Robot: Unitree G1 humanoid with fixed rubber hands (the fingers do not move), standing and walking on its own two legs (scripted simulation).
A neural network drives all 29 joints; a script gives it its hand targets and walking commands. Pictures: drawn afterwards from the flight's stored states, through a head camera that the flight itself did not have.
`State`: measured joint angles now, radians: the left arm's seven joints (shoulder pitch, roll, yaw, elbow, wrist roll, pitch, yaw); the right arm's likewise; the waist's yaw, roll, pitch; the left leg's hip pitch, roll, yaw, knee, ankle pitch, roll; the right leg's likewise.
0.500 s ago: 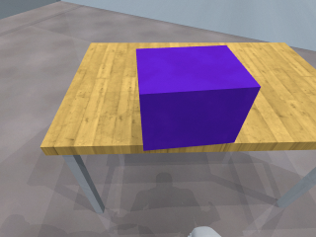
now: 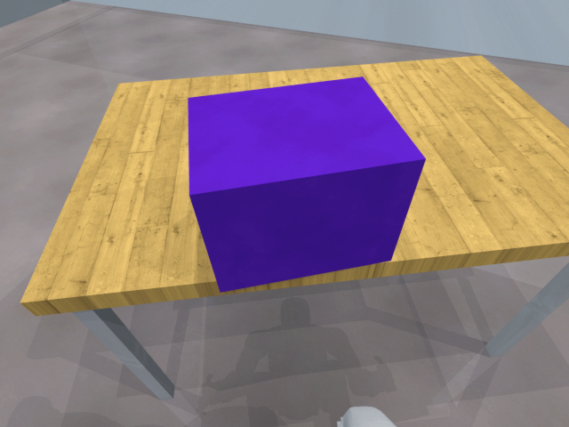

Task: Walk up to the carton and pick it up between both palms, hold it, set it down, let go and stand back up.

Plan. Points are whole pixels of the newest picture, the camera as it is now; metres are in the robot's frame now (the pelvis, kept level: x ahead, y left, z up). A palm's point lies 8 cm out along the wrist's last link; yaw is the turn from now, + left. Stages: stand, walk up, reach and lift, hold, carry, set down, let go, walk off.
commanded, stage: walk up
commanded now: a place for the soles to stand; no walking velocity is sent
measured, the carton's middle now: (293, 182) +0.48 +0.00 +0.07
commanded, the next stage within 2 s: stand in 1.62 s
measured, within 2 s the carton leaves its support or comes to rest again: neither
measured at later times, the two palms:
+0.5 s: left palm out of the picture +0.05 +0.28 -0.12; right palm out of the picture +0.08 -0.33 -0.11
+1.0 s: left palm out of the picture +0.07 +0.29 -0.13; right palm (509, 411) +0.16 -0.29 -0.10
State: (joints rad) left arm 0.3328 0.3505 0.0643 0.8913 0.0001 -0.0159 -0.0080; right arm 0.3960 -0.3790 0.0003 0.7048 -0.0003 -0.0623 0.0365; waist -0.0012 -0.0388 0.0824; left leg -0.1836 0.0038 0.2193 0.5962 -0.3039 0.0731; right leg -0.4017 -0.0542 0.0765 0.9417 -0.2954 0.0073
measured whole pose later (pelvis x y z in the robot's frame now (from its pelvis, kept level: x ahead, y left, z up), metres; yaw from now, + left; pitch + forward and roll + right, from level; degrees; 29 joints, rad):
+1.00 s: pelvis +0.04 -0.01 -0.01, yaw +2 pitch -2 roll -1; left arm 0.28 0.35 0.04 0.89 0.00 -0.04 0.00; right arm 0.22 -0.37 0.00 0.74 0.00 -0.03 0.02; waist 0.00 -0.01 0.09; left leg -0.36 0.05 0.08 0.76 -0.37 0.02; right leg -0.36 -0.03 -0.02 0.74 -0.34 0.01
